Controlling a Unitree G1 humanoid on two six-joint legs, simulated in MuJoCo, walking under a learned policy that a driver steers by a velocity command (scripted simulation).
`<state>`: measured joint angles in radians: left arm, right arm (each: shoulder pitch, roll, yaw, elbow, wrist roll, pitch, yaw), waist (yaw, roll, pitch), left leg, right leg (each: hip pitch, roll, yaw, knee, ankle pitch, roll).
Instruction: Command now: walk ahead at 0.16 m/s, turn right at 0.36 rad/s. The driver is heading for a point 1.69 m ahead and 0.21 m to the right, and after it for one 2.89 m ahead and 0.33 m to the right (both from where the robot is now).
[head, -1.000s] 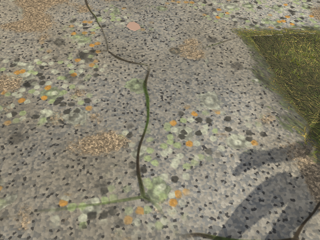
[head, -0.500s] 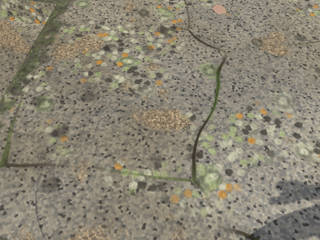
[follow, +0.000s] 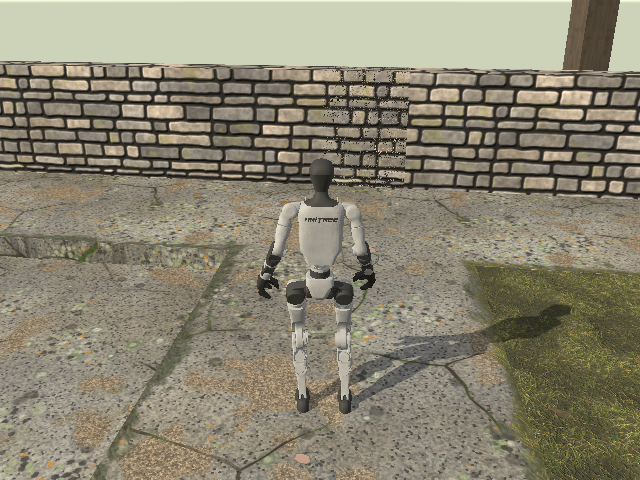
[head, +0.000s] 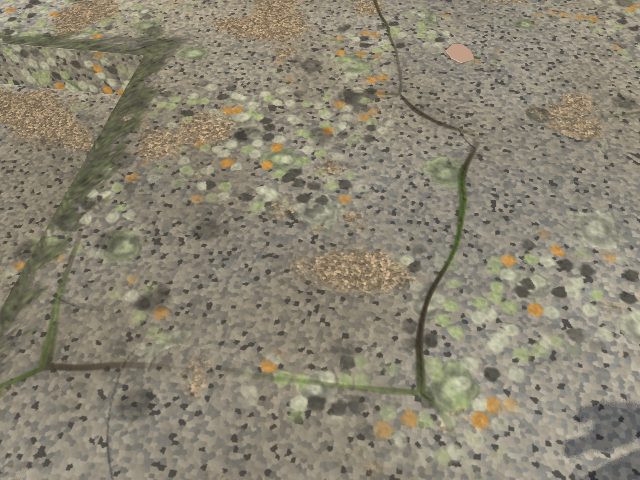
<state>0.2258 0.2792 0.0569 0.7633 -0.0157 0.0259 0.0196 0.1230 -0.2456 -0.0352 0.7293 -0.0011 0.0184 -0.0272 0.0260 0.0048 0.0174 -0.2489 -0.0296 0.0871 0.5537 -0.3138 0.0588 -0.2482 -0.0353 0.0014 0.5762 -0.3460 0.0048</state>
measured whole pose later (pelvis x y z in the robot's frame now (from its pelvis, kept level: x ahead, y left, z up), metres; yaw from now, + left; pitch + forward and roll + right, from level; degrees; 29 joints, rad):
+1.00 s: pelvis +0.40 -0.11 +0.01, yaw -14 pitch +0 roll -1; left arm 0.25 0.26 0.06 0.74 0.01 -0.09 -0.03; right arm 0.27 -0.32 -0.06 0.81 0.03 -0.04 0.00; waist 0.01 0.05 0.05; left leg -0.56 0.10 -0.07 1.16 -0.27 0.00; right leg -0.21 0.04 -0.13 0.37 -0.17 -0.06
